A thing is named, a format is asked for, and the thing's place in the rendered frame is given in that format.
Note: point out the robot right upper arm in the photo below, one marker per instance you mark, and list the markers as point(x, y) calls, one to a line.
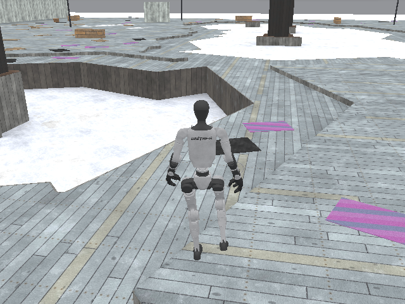
point(225, 144)

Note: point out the robot left thigh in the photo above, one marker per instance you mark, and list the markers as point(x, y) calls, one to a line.
point(187, 186)

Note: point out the robot right hand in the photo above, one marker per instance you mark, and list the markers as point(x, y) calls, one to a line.
point(238, 183)

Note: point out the robot left hand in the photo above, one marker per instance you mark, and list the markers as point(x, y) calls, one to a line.
point(175, 177)

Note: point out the robot left upper arm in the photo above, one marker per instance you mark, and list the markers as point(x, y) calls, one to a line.
point(181, 134)

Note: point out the robot head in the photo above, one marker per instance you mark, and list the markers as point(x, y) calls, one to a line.
point(201, 110)

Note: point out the left robot forearm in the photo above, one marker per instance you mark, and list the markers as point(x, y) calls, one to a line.
point(172, 167)

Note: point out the right robot forearm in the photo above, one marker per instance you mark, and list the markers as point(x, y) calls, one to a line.
point(234, 168)

